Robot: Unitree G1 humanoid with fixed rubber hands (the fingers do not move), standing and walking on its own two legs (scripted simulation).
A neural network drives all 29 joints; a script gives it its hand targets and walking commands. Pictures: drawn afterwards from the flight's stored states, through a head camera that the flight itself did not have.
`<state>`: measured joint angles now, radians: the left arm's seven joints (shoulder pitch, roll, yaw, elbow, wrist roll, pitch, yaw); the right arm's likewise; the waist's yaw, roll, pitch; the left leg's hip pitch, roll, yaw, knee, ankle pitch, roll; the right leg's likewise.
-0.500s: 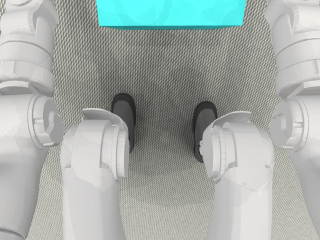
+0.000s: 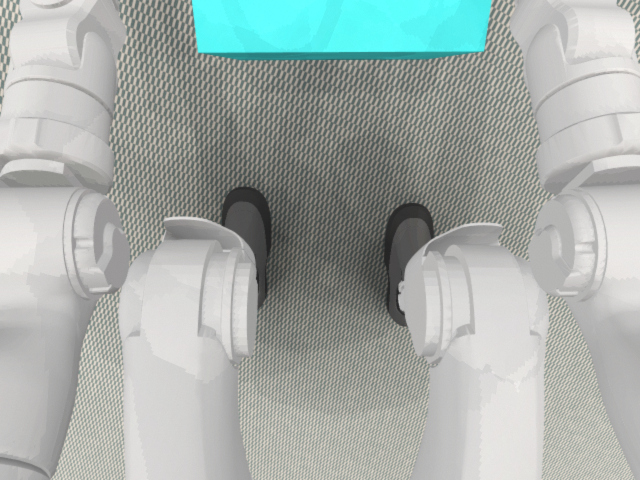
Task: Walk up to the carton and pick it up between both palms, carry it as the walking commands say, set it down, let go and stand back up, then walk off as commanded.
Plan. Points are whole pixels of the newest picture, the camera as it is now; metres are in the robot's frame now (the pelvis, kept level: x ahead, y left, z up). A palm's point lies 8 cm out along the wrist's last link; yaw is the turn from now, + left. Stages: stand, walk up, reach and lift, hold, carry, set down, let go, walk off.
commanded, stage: reach and lift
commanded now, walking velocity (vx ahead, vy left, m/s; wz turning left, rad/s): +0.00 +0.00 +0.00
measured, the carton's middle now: out of the picture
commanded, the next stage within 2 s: none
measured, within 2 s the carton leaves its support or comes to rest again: leaves its support in 1.12 s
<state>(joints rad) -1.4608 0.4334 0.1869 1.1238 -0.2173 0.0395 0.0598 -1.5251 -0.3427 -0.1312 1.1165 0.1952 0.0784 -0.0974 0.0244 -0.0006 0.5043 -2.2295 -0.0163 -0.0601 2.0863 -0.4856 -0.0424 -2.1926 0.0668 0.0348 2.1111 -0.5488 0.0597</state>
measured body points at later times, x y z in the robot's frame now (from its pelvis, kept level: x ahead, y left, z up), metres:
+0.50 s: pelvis +0.00 +0.00 +0.00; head +0.39 +0.02 +0.20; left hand +0.55 +0.20 -0.22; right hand +0.56 -0.14 -0.22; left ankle +0.13 +0.13 -0.36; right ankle +0.12 -0.13 -0.36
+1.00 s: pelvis +0.00 +0.00 +0.00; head +0.39 +0.02 +0.21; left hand +0.55 +0.20 -0.22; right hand +0.56 -0.14 -0.22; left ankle +0.13 +0.13 -0.36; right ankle +0.12 -0.13 -0.36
